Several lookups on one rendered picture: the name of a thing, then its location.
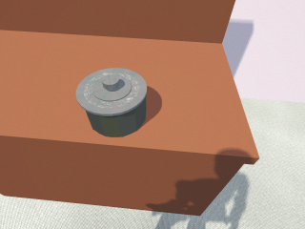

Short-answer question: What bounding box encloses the knob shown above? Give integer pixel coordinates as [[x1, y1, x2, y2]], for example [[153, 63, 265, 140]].
[[102, 74, 120, 91]]

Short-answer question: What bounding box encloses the table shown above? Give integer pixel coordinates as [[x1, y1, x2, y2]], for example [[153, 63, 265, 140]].
[[0, 0, 260, 216]]

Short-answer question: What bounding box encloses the lid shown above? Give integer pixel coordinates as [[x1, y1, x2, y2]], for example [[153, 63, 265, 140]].
[[75, 68, 147, 116]]

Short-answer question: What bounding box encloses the pot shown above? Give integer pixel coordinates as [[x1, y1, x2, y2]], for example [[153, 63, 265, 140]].
[[86, 96, 147, 137]]

